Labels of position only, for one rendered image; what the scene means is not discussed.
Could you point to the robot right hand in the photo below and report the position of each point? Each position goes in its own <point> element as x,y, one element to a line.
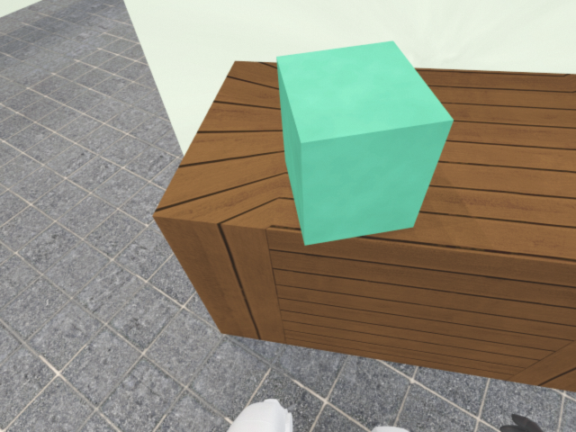
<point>524,424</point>

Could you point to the robot left thigh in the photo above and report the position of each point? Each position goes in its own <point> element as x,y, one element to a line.
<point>264,416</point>

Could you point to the pedestal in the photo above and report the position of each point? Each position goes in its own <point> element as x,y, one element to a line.
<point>483,284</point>

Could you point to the carton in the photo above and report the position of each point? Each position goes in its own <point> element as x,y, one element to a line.
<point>362,135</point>

